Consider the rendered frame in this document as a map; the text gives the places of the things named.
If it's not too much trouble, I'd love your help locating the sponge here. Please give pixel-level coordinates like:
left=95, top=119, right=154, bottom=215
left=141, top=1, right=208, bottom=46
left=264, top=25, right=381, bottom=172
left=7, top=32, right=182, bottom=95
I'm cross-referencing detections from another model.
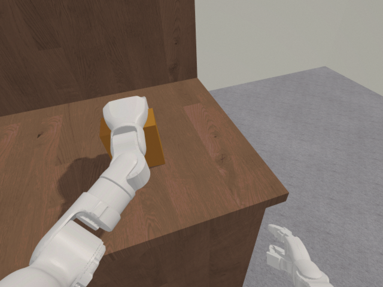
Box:
left=99, top=108, right=165, bottom=167

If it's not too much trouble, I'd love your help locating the robot right hand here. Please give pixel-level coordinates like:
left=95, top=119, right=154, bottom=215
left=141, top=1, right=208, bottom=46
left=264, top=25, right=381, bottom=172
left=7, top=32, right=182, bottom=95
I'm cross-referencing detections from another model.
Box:
left=266, top=224, right=311, bottom=279

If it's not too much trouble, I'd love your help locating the robot left hand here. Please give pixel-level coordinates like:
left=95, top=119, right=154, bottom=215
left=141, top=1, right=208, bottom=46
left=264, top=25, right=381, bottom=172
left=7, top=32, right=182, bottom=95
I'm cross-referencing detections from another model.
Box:
left=103, top=96, right=149, bottom=130

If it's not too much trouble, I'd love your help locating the table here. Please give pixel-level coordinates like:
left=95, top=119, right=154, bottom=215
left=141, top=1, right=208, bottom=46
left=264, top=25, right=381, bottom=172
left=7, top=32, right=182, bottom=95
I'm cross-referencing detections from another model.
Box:
left=0, top=0, right=289, bottom=287

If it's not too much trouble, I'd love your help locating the left robot forearm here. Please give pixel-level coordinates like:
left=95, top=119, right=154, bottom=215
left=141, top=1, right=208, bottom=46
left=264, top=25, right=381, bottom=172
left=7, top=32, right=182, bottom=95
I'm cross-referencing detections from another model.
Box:
left=29, top=123, right=150, bottom=265

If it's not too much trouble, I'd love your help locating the robot left upper arm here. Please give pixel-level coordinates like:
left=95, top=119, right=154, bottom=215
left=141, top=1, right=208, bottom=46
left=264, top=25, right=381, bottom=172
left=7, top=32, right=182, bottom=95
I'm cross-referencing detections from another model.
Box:
left=0, top=220, right=106, bottom=287

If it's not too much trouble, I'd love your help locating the right robot forearm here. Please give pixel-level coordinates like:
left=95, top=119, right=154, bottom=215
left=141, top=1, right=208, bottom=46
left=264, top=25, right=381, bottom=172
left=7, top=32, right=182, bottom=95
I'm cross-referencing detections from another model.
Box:
left=291, top=259, right=334, bottom=287

